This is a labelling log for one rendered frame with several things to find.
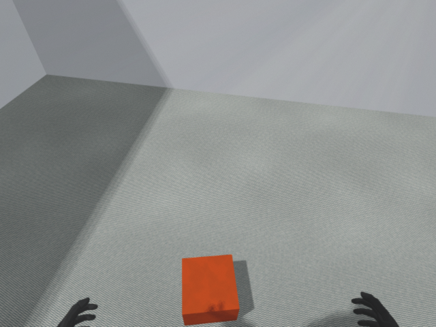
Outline carton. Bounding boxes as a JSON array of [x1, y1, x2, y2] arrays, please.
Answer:
[[182, 254, 240, 326]]

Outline robot left hand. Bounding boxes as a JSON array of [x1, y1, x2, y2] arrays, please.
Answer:
[[57, 298, 98, 327]]

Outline robot right hand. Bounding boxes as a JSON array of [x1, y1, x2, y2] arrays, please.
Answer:
[[352, 292, 399, 327]]

